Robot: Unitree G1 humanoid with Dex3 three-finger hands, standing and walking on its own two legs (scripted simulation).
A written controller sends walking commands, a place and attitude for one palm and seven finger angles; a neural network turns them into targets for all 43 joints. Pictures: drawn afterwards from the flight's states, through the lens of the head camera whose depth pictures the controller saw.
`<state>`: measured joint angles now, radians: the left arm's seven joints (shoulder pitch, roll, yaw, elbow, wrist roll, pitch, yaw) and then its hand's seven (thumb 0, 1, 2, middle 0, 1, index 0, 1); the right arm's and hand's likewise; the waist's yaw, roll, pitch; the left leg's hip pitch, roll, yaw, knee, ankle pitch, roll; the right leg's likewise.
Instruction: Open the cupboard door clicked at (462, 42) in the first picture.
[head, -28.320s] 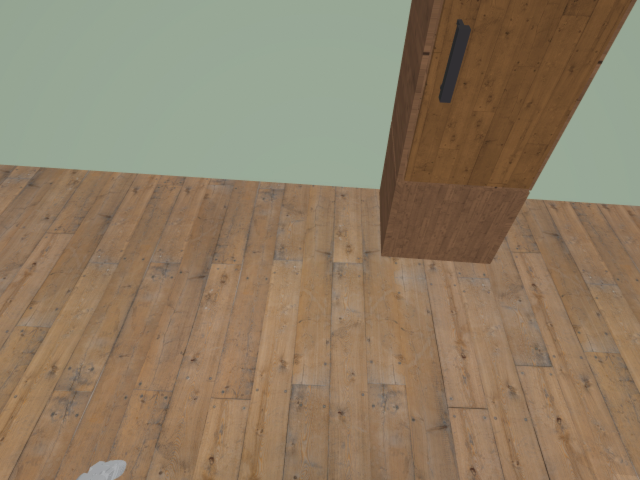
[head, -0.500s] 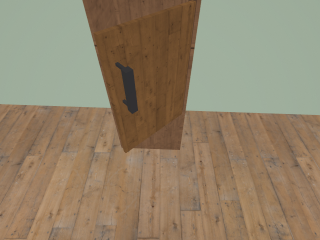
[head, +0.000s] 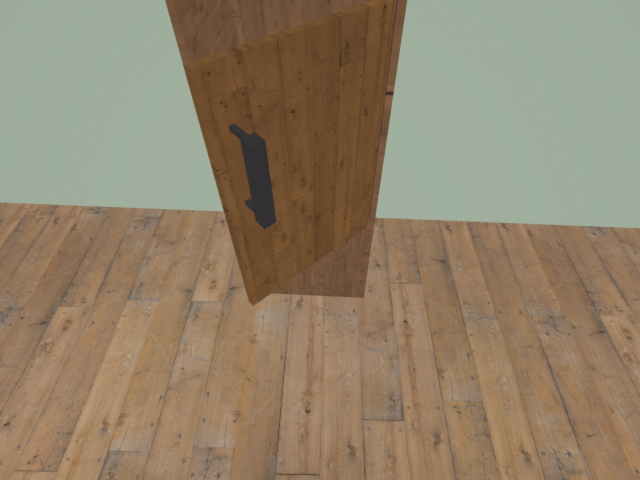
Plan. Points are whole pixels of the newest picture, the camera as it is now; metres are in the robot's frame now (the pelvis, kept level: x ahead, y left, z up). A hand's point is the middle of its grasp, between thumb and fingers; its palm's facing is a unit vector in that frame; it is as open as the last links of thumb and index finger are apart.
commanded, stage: walk to a spot facing it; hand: left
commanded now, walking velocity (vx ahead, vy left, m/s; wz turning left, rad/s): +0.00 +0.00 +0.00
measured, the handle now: (251, 177) +0.55 +0.15 +0.05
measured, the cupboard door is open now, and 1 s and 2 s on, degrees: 45 45 45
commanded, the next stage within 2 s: none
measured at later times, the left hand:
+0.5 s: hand out of the picture +0.06 +0.20 -0.19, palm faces -0.09 -0.97 -0.23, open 7.4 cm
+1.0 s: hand out of the picture +0.11 +0.16 -0.17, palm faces -0.35 -0.90 -0.26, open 7.4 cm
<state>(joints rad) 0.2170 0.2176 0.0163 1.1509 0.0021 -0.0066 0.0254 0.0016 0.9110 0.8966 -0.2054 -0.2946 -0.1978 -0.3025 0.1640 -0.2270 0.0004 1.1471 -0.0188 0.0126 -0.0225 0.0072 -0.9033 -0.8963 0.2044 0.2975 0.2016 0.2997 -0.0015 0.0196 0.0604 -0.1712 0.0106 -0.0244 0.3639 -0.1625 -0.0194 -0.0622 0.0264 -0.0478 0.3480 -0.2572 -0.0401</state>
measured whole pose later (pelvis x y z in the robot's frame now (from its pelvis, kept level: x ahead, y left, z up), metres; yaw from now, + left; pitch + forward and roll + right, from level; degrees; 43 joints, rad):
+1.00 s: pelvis -0.01 -0.01 -0.01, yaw -26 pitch +2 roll +2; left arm 0.23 0.21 0.09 0.94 0.02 0.05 0.01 0.00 0.91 0.90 -0.21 -0.30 -0.20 -0.30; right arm 0.08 -0.20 -0.05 0.90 0.00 0.03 -0.03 0.01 -0.90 -0.90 0.20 0.30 0.20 0.30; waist 0.03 -0.03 0.09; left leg -0.32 0.01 -0.01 0.66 -0.37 -0.04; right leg -0.29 0.09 0.19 0.51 -0.24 -0.03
